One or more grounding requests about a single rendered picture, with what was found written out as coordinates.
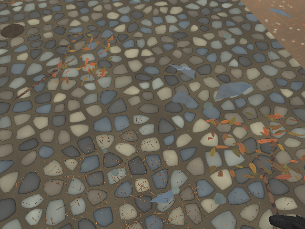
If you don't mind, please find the robot right hand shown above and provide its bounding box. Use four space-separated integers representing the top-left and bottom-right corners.
269 215 305 229

